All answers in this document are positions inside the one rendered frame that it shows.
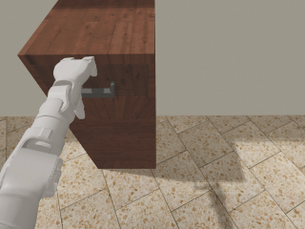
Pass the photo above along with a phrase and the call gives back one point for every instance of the handle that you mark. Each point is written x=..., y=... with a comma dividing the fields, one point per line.
x=98, y=92

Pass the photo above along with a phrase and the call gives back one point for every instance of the drawer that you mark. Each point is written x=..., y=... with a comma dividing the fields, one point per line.
x=129, y=79

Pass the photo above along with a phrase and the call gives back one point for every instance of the left robot hand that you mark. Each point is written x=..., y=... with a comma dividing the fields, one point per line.
x=78, y=70

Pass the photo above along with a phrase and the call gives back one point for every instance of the cabinet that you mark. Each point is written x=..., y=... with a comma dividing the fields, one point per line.
x=117, y=132

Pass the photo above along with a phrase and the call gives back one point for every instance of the left robot upper arm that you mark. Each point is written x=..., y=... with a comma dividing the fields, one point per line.
x=32, y=175

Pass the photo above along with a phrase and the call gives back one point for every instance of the left robot forearm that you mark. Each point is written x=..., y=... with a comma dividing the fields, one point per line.
x=47, y=132

